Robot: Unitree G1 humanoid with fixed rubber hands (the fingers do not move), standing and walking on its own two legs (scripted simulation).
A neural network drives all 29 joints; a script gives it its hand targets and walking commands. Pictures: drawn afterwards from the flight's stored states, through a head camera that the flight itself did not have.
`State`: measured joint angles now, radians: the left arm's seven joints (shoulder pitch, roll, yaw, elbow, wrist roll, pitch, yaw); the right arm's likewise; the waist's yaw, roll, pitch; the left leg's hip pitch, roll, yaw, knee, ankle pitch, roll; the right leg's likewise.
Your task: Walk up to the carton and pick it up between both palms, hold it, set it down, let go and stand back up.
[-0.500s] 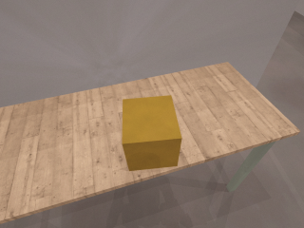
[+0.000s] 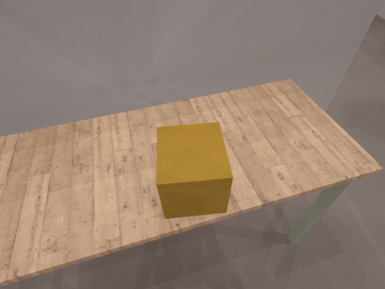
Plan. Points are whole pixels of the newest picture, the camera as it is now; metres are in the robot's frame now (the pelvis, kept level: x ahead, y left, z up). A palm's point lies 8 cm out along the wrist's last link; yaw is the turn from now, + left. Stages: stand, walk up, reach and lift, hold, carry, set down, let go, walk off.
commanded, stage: stand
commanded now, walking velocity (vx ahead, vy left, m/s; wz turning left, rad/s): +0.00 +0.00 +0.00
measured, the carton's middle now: (192, 170) +0.41 +0.03 -0.02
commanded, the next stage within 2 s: none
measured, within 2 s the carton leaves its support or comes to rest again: neither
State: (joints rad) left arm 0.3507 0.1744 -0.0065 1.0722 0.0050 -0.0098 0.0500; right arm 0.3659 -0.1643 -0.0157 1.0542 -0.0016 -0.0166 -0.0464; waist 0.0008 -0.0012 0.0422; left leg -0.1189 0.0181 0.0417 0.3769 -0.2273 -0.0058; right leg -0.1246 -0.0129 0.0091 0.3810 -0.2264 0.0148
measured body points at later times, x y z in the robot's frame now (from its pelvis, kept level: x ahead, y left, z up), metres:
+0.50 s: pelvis -0.01 +0.00 +0.00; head +0.00 +0.00 +0.45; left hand -0.02 +0.23 -0.16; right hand -0.03 -0.23 -0.16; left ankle -0.01 +0.12 -0.75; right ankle -0.01 -0.13 -0.75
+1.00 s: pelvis -0.01 +0.00 +0.00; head +0.00 -0.01 +0.45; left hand -0.03 +0.23 -0.16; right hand -0.03 -0.24 -0.16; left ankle -0.01 +0.12 -0.75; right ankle -0.01 -0.13 -0.75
